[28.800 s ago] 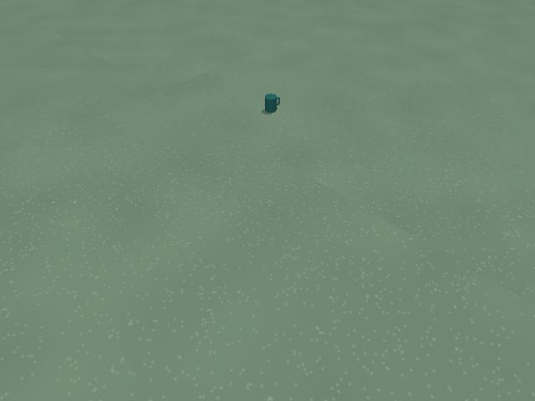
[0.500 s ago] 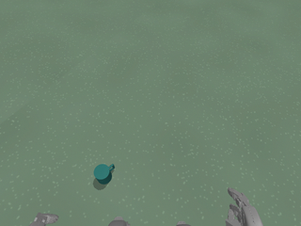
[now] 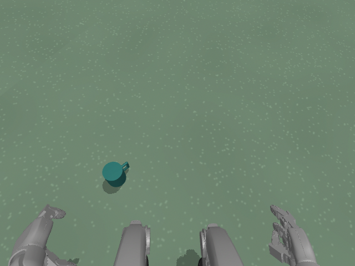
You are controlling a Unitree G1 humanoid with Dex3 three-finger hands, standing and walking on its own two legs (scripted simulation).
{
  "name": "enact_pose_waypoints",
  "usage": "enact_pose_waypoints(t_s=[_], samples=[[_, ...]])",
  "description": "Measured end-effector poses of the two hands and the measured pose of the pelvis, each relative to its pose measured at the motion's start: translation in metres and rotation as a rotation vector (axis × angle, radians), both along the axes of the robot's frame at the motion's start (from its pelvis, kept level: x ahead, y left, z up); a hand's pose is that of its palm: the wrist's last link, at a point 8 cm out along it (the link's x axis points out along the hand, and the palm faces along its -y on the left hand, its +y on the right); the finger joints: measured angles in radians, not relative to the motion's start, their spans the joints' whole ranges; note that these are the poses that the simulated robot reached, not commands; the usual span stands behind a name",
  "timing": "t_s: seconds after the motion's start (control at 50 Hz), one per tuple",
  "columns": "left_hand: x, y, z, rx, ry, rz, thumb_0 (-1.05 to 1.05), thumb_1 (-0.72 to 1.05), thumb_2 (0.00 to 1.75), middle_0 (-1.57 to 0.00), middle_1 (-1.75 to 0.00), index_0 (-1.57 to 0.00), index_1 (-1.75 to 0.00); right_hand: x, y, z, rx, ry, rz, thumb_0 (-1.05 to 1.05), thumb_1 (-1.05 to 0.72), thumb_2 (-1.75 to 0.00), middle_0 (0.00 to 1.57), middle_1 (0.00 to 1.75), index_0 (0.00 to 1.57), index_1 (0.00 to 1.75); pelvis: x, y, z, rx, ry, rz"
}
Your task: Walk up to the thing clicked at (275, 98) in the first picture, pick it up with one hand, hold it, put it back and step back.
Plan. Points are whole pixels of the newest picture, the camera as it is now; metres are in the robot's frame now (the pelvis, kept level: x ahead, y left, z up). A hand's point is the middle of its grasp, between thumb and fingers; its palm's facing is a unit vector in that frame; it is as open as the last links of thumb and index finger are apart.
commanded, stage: rise first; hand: left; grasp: from above
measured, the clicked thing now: (117, 172) +0.52 +0.25 -0.54
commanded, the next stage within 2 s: none
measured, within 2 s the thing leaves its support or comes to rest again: neither
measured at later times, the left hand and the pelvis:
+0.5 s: hand (83, 198) +0.35 +0.30 -0.31, palm faces -0.48 -0.21 -0.85, open 13.9 cm; pelvis -0.06 -0.01 -0.18, yaw -5 degrees
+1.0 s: hand (91, 184) +0.42 +0.30 -0.38, palm faces -0.46 -0.02 -0.89, open 14.1 cm; pelvis -0.05 +0.01 -0.23, yaw -8 degrees
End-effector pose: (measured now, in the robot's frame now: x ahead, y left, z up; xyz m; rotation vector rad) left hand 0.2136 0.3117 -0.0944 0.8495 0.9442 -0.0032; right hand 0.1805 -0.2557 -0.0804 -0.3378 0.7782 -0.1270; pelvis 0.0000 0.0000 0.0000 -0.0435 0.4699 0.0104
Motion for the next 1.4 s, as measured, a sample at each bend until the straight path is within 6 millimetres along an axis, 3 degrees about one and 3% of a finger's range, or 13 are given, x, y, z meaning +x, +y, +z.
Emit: enact_pose_waypoints(t_s=[0.14,0.28,0.36,0.46,0.58,0.7,1.12,1.4], samples=[[0.061,-0.004,-0.051,0.125,-0.104,-0.191,0.00,-0.56,1.00,-0.09,-1.08,-0.09,-1.09,-0.023,-0.015,-0.079,0.006,0.108,-0.020,0.01,-0.92,-0.90,0.20,0.30,0.21,0.30,-0.017,-0.005,-0.061,-0.002,0.082,-0.019],[0.099,0.000,-0.100,0.228,-0.106,-0.313,0.00,-0.55,1.01,-0.08,-1.10,-0.08,-1.10,-0.070,-0.023,-0.154,0.029,0.267,-0.045,0.01,-0.91,-0.90,0.20,0.30,0.21,0.30,-0.038,-0.008,-0.116,-0.008,0.120,-0.037],[0.118,0.000,-0.125,0.268,-0.117,-0.407,0.00,-0.54,1.02,-0.08,-1.10,-0.07,-1.10,-0.104,-0.025,-0.187,0.025,0.362,-0.066,0.01,-0.90,-0.90,0.20,0.30,0.21,0.30,-0.048,-0.009,-0.145,-0.015,0.121,-0.047],[0.138,-0.001,-0.153,0.303,-0.149,-0.502,0.00,-0.52,1.02,-0.07,-1.10,-0.07,-1.10,-0.143,-0.027,-0.212,0.008,0.466,-0.103,0.01,-0.89,-0.89,0.20,0.30,0.21,0.30,-0.055,-0.007,-0.174,-0.029,0.118,-0.056],[0.159,-0.006,-0.178,0.350,-0.193,-0.594,0.00,-0.51,1.02,-0.07,-1.09,-0.07,-1.08,-0.175,-0.027,-0.228,-0.017,0.557,-0.146,0.01,-0.88,-0.89,0.20,0.30,0.21,0.30,-0.058,-0.002,-0.197,-0.049,0.114,-0.063],[0.178,-0.007,-0.194,0.405,-0.224,-0.632,0.00,-0.52,1.03,-0.07,-1.05,-0.07,-1.05,-0.189,-0.023,-0.234,-0.034,0.607,-0.170,0.01,-0.89,-0.90,0.20,0.30,0.21,0.30,-0.059,0.003,-0.211,-0.065,0.111,-0.067],[0.218,-0.010,-0.239,0.435,-0.213,-0.724,0.00,-0.52,1.00,-0.08,-1.03,-0.08,-1.02,-0.190,-0.010,-0.248,-0.065,0.658,-0.144,0.00,-0.91,-0.90,0.20,0.30,0.21,0.30,-0.053,0.013,-0.239,-0.101,0.121,-0.079],[0.233,-0.019,-0.254,0.442,-0.209,-0.701,0.00,-0.54,1.00,-0.08,-1.05,-0.08,-1.04,-0.205,-0.007,-0.256,-0.049,0.695,-0.136,0.00,-0.92,-0.90,0.20,0.30,0.21,0.30,-0.053,0.011,-0.249,-0.103,0.119,-0.092]])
